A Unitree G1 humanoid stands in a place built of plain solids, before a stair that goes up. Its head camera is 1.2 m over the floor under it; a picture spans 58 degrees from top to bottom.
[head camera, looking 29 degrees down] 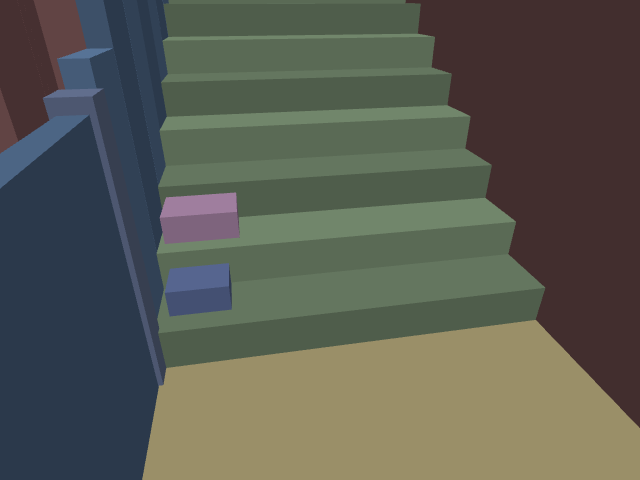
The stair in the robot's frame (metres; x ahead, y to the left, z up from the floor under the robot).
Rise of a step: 0.17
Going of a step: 0.27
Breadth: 1.54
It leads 10 degrees to the left of straight ahead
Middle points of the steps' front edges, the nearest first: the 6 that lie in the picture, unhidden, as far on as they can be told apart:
1.32 -0.17 0.17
1.58 -0.12 0.34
1.85 -0.07 0.51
2.12 -0.02 0.68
2.39 0.03 0.84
2.66 0.08 1.01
